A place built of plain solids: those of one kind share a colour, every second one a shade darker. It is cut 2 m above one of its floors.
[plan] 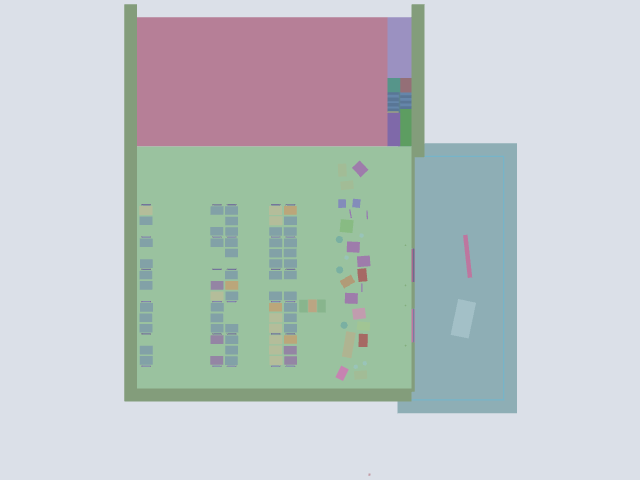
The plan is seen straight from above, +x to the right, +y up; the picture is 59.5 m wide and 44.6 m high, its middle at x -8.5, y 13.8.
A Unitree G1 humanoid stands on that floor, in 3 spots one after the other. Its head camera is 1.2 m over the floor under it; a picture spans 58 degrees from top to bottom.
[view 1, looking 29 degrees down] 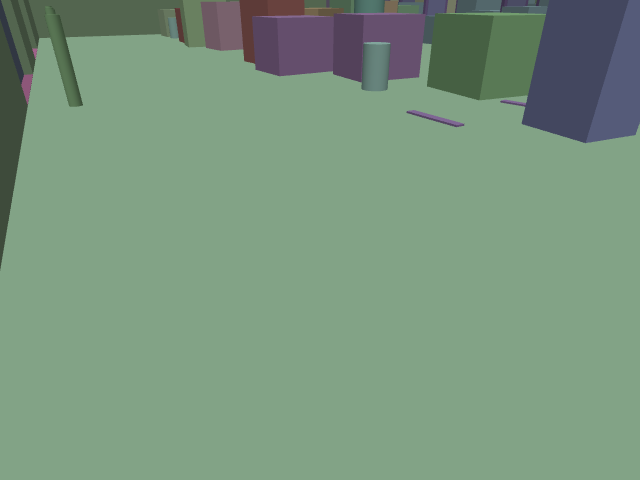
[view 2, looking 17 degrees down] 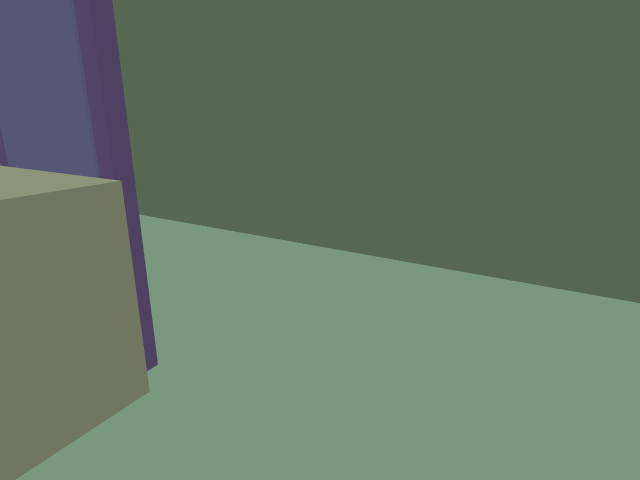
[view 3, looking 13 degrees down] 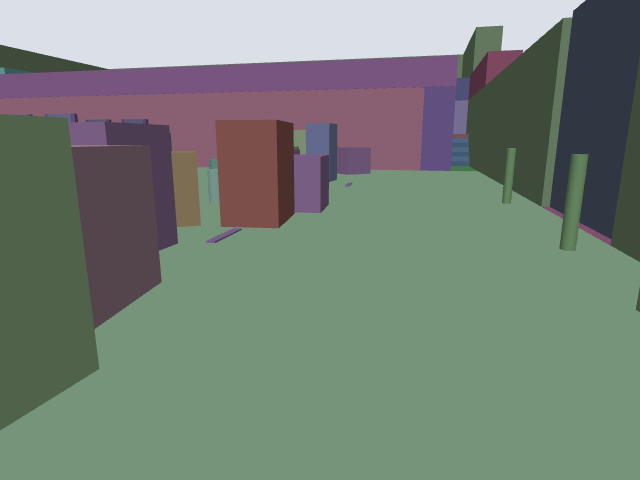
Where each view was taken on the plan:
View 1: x -0.53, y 19.90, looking -119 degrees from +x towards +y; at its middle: floor_hall_tile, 2.48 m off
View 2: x -14.66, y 3.23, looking -60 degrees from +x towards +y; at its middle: wall_concrete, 3.90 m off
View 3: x -2.20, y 4.35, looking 103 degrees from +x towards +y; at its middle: floor_hall_tile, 5.33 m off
